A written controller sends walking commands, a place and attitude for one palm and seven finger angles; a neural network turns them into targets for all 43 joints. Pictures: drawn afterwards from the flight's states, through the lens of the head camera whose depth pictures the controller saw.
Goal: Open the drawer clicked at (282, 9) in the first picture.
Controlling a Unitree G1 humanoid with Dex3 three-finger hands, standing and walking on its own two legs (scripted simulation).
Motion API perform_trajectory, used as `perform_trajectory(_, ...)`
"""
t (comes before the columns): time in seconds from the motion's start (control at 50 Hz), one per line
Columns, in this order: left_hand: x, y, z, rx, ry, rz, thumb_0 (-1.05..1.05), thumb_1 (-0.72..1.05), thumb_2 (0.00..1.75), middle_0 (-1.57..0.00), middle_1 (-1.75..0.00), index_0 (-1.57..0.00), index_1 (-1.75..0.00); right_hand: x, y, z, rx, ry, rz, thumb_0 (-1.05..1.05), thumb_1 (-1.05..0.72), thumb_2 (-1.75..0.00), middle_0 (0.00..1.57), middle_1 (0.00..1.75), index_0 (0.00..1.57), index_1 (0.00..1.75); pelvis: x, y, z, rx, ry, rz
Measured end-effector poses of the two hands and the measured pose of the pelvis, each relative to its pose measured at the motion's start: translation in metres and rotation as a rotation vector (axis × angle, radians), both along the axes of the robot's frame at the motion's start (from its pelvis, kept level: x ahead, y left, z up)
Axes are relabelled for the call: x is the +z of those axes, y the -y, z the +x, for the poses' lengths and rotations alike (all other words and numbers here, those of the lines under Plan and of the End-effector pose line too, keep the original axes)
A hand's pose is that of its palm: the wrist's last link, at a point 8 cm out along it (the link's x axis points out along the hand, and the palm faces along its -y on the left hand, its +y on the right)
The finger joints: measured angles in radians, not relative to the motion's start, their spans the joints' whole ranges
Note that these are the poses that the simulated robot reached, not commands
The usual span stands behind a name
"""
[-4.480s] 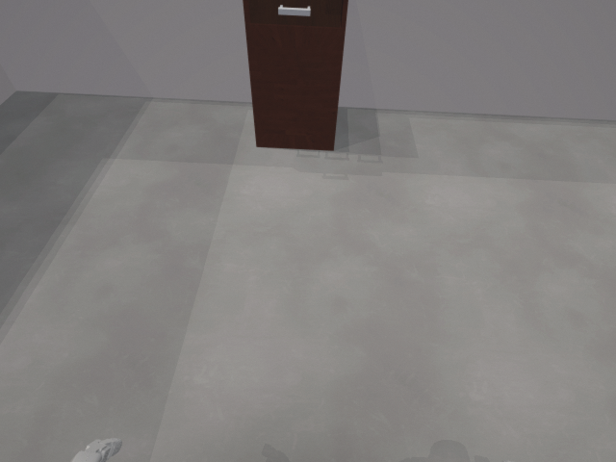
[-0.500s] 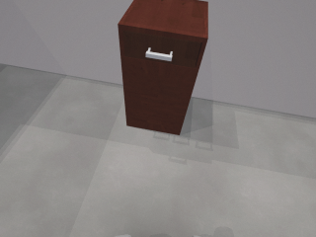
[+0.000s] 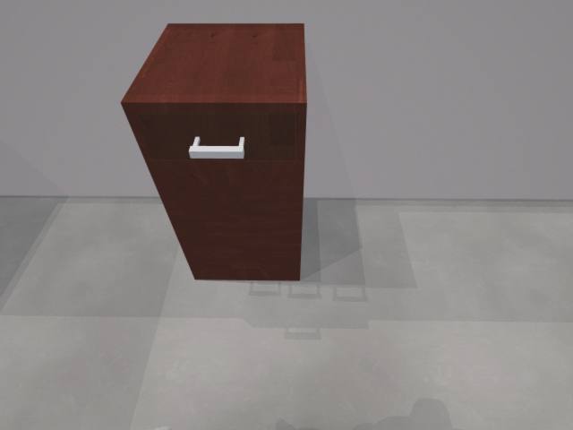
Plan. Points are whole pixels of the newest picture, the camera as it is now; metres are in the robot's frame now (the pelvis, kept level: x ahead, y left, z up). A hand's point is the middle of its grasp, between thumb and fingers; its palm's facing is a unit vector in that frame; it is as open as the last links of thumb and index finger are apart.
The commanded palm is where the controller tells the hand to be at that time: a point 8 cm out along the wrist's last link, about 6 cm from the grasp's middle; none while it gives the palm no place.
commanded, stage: take the last steps up to it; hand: left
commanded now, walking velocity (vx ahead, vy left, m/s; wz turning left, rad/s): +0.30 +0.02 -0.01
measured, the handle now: (218, 146) +0.73 +0.19 -0.06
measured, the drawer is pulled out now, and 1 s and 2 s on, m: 0.00 0.00 0.00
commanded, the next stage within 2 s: come to a stop and stand still in 0.38 s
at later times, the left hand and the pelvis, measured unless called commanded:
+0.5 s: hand (166, 429) +0.16 +0.20 -0.17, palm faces +0.03 -0.99 -0.15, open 7.4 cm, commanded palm none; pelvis +0.17 +0.03 +0.01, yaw -2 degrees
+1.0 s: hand (179, 358) +0.27 +0.21 -0.16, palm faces +0.05 -0.97 -0.22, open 7.4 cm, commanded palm none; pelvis +0.18 +0.02 +0.00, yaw +0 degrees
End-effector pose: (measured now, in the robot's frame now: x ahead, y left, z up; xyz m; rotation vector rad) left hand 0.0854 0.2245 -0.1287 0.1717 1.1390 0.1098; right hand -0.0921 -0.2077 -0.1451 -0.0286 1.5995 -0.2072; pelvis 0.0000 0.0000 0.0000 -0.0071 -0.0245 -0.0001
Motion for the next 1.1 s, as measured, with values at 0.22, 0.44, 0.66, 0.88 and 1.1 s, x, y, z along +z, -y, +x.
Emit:
perform_trajectory(0.22, -0.005, -0.008, -0.021, 0.095, -0.22, -0.015, -0.01, 0.93, 0.9, -0.2, -0.3, -0.2, -0.3, 0.019, 0.019, 0.193, 0.111, 0.295, -0.071, 0.01, -0.92, -0.9, 0.2, 0.3, 0.2, 0.3, 0.012, -0.005, 0.074, 0.002, -0.025, -0.017)
perform_trajectory(0.44, -0.019, -0.029, 0.028, 0.098, -0.33, -0.058, 0.0, 0.91, 0.9, -0.2, -0.3, -0.2, -0.3, 0.026, -0.013, 0.305, 0.147, 0.431, -0.107, 0.0, -0.92, -0.9, 0.2, 0.3, 0.2, 0.3, 0.006, -0.033, 0.15, -0.03, -0.007, 0.006)
perform_trajectory(0.66, -0.006, -0.02, 0.153, 0.045, -0.152, 0.042, 0.01, 0.93, 0.9, -0.2, -0.3, -0.2, -0.3, -0.001, 0.0, 0.289, 0.069, 0.22, -0.038, 0.0, -0.93, -0.9, 0.2, 0.3, 0.2, 0.3, 0.003, -0.008, 0.202, -0.028, 0.006, 0.051)
perform_trajectory(0.88, 0.007, -0.007, 0.187, 0.056, -0.081, 0.052, 0.0, 0.91, 0.9, -0.21, -0.3, -0.2, -0.3, 0.0, 0.014, 0.305, 0.076, 0.179, -0.036, 0.0, -0.91, -0.9, 0.2, 0.3, 0.2, 0.3, 0.008, -0.003, 0.199, 0.006, -0.016, 0.032)
perform_trajectory(1.1, -0.011, -0.045, 0.147, 0.077, -0.115, 0.005, 0.0, 0.91, 0.9, -0.2, -0.3, -0.2, -0.3, 0.021, -0.007, 0.301, 0.132, 0.304, -0.111, 0.0, -0.91, -0.9, 0.2, 0.3, 0.2, 0.3, 0.007, -0.031, 0.173, 0.002, -0.008, 0.009)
